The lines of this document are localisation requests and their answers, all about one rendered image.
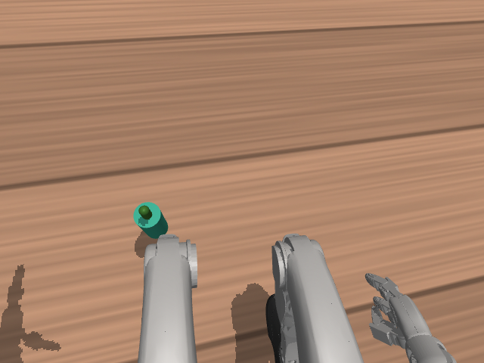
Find bottle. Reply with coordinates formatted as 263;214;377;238
133;202;168;239

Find right robot foot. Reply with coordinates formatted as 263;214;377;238
265;294;283;363

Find right robot arm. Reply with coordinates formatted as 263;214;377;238
405;335;457;363

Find right robot hand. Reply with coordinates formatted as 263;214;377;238
365;273;432;349

